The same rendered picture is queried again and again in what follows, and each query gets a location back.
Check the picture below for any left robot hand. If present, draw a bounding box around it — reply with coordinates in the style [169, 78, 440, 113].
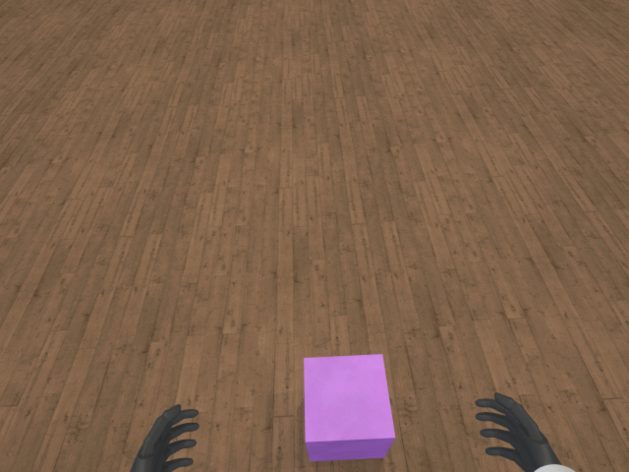
[130, 404, 200, 472]

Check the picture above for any right robot hand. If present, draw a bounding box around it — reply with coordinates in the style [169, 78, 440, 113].
[475, 392, 562, 472]

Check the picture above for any carton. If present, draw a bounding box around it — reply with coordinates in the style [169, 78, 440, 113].
[304, 354, 395, 461]

